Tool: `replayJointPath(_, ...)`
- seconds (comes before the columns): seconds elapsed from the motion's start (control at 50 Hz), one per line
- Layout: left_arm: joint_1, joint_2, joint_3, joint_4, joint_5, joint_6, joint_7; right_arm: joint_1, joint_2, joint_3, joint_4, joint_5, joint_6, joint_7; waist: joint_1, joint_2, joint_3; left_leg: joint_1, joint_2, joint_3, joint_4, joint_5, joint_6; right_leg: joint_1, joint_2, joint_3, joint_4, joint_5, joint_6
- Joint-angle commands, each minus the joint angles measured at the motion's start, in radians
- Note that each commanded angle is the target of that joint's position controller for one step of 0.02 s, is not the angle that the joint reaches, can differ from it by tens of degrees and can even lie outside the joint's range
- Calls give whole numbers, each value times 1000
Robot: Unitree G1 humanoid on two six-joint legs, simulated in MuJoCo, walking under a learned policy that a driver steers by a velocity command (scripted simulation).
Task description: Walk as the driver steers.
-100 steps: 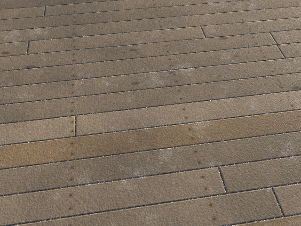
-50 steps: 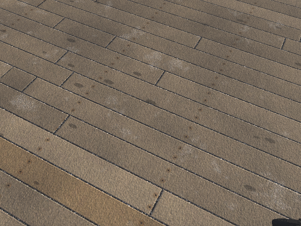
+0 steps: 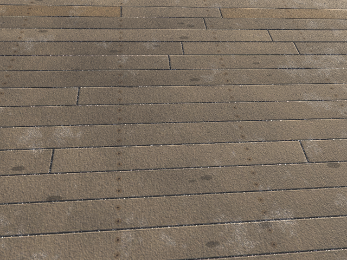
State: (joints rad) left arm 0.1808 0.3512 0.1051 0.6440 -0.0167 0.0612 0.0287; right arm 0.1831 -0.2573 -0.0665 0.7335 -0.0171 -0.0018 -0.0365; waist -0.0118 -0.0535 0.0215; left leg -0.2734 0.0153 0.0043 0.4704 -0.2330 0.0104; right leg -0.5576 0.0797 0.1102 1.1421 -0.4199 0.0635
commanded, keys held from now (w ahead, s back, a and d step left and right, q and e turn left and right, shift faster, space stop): e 0.66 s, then no key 0.34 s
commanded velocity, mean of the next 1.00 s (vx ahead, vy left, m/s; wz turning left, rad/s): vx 0.00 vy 0.00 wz -0.50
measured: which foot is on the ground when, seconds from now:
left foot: down 0.00-0.28, up 0.30-0.72, down 0.74-1.00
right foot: up 0.00-0.26, down 0.28-0.74, up 0.76-1.00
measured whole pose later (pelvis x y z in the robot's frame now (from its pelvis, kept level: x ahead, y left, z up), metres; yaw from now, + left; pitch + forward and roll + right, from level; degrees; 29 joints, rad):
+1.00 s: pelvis +0.00 -0.02 +0.00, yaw -29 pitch +0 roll -1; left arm 0.18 0.30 0.07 0.67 -0.01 0.05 0.03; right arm 0.16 -0.24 -0.04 0.72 0.00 0.00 -0.01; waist -0.02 -0.03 0.05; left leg -0.25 0.00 -0.03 0.47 -0.23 0.01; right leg -0.31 0.01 0.10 0.76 -0.45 0.10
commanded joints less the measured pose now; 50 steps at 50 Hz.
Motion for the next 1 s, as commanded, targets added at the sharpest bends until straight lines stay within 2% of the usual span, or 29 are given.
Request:
replayJointPath(0.02, -28, 46, 13, -84, -12, -5, -2, -35, -141, -30, -75, 0, -3, -19, -6, 212, -49, 181, 220, -153, -150, 323, 188, -119, -51, -41, 2, 45, 39)
replayJointPath(0.06, -66, 33, 4, -107, -8, -7, -8, 4, -165, -39, -66, 0, 4, -22, -34, 226, -74, 250, 254, -145, -141, 364, 205, -108, -79, -54, -94, 30, 50)
replayJointPath(0.12, -75, 18, -7, -123, -2, -6, -22, -12, -203, -54, -70, 6, 9, -14, -39, 238, -93, 225, 279, -96, -137, 391, 210, 10, -110, -99, -240, 7, 38)
replayJointPath(0.2, -50, 37, 3, -126, -5, 4, -38, -30, -225, -64, -66, 25, 8, 6, -27, 250, -91, 188, 301, -53, -108, 405, 197, 143, -100, -158, -419, 35, -5)
replayJointPath(0.24, 0, 33, 9, -113, -6, 8, -47, -52, -226, -66, -62, 44, 7, 9, 12, 235, -93, 164, 294, -18, -41, 384, 155, 244, -82, -187, -601, 150, -51)
replayJointPath(0.26, 42, 43, 17, -96, -4, 7, -44, -33, -204, -61, -49, 51, 4, 11, 29, 203, -102, 117, 267, 22, 28, 319, 106, 343, -59, -186, -709, 244, -84)
replayJointPath(0.28, 83, 101, 37, -90, -3, 4, -34, 18, -160, -51, -32, 33, 1, 16, 28, 58, -122, -26, 205, 106, 195, 149, 22, 510, -125, -58, -767, 465, -131)
replayJointPath(0.3, 90, 234, 61, -119, 8, -4, -17, -10, -89, -20, -91, -29, -1, 21, 4, -285, -118, -362, 53, 159, 510, -401, -86, 651, -409, 344, -748, 861, -296)
replayJointPath(0.32, 117, 194, 47, -124, 42, -31, -29, -106, -141, -36, -111, -12, -5, 11, 92, -190, -183, -405, 4, -19, 691, -473, -94, 573, -478, 413, -775, 833, -439)
replayJointPath(0.34, 80, 166, 34, -114, 44, -50, -32, -119, -169, -45, -110, 14, -1, 8, 69, -118, -141, -414, 23, -56, 751, -400, -84, 535, -422, 319, -785, 762, -406)
replayJointPath(0.36, 26, 142, 29, -108, 26, -58, -26, -105, -171, -49, -98, 18, 2, 3, 38, -86, -108, -419, 35, -68, 732, -308, -76, 505, -357, 250, -784, 679, -346)
replayJointPath(0.38, -15, 115, 19, -112, 8, -56, -19, -97, -175, -53, -86, 9, 5, -4, 23, -64, -96, -421, 41, -75, 701, -245, -78, 489, -321, 220, -782, 638, -305)
replayJointPath(0.4, -41, 108, 12, -116, 3, -52, -13, -83, -177, -55, -83, 3, 6, -6, 7, -73, -96, -380, 31, -72, 695, -196, -86, 449, -298, 197, -782, 666, -295)
replayJointPath(0.44, -42, 106, 8, -116, 12, -46, -4, -59, -156, -51, -75, 8, 3, -1, -4, -75, -124, -330, 4, -63, 665, -139, -97, 433, -275, 185, -782, 671, -296)
replayJointPath(0.52, -19, 125, 15, -106, 7, -40, 6, -96, -123, -35, -87, 13, 1, 4, 19, -80, -121, -291, -17, -77, 446, -112, -106, 444, -259, 228, -772, 554, -292)
replayJointPath(0.64, -39, 140, 20, -110, 6, -27, -5, -103, -135, -37, -100, 24, -15, 24, 32, -112, -102, -153, -56, -90, 238, -146, -85, 373, -244, 360, -748, 460, -290)
replayJointPath(0.7, -75, 121, 12, -114, -5, -20, -5, -37, -132, -40, -86, 25, -29, 38, -4, -113, -126, -33, -53, -72, 29, -39, -56, 380, -216, 381, -686, 499, -251)
replayJointPath(0.72, -71, 102, 5, -111, -9, -18, -1, -14, -134, -41, -78, 19, -32, 39, -17, -96, -129, 55, -31, -71, -86, 92, -37, 344, -185, 361, -658, 438, -212)
replayJointPath(0.74, -21, 56, -9, -104, 5, -21, 0, -6, -182, -49, -88, 0, -32, 35, 7, 16, -152, 161, 114, -199, -125, 201, 13, 264, -122, 290, -553, 247, -151)
replayJointPath(0.76, 23, 37, -13, -112, 8, -29, 1, -48, -255, -59, -94, -20, -23, 33, 68, 276, -97, 173, 279, -414, -151, 392, 159, 93, 48, 102, -401, -86, -85)
replayJointPath(0.78, 7, 111, 8, -104, 23, -37, 7, -40, -200, -47, -103, -27, -28, 33, 26, 292, -99, 115, 382, -526, -170, 401, 290, 67, 22, 81, -176, -255, -31)
replayJointPath(0.8, 13, 155, 27, -88, 13, -37, 6, -61, -178, -38, -108, -15, -31, 30, 28, 227, -77, 101, 353, -471, -164, 363, 293, 47, 7, 90, -43, -213, -14)
replayJointPath(0.82, 21, 140, 29, -64, 8, -31, 8, -90, -162, -33, -108, -2, -30, 26, 41, 184, -62, 96, 289, -386, -151, 309, 246, 40, 0, 89, 4, -157, 2)
replayJointPath(0.84, 26, 115, 24, -53, 10, -23, 11, -105, -148, -28, -108, 12, -30, 24, 40, 176, -49, 107, 251, -336, -142, 285, 214, 24, -2, 93, 15, -112, 15)
replayJointPath(0.86, 24, 83, 15, -46, 9, -17, 11, -106, -132, -19, -103, 16, -29, 21, 36, 175, -47, 111, 229, -297, -134, 325, 205, 34, -3, 93, 9, -79, 26)
replayJointPath(0.9, 9, 30, -5, -47, 5, -17, 7, -93, -113, -10, -91, 11, -21, 19, 29, 199, -60, 128, 181, -219, -128, 357, 196, 87, -18, 39, -119, -46, 41)
replayJointPath(0.94, -21, -10, -25, -53, 10, -20, 2, -86, -121, -11, -83, 10, -12, 19, 10, 234, -82, 148, 163, -186, -112, 368, 189, 173, -61, -25, -318, -50, 46)
replayJointPath(0.96, -37, -18, -30, -56, 9, -23, -1, -66, -137, -16, -77, 11, -6, 19, -8, 251, -86, 152, 166, -191, -106, 372, 193, 212, -69, -50, -404, -58, 45)
replayJointPath(1.0, -15, 5, -23, -37, 1, -25, -4, -38, -161, -19, -66, 19, 3, 20, -13, 250, -91, 156, 176, -212, -85, 370, 197, 286, -61, -80, -573, 38, 34)
Keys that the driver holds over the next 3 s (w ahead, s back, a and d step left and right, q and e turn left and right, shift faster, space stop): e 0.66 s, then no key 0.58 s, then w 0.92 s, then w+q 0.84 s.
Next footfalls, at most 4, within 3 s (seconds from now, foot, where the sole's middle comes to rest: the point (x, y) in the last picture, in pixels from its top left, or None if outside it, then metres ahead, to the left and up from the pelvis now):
0.28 right None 0.02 -0.15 -0.78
0.74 left None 0.10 0.06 -0.78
1.06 right None -0.05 -0.16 -0.78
1.98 right None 0.34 -0.33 -0.78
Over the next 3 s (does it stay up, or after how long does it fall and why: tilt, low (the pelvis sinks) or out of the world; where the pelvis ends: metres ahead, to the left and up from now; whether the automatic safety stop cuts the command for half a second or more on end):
stays up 0.78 -0.37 -0.01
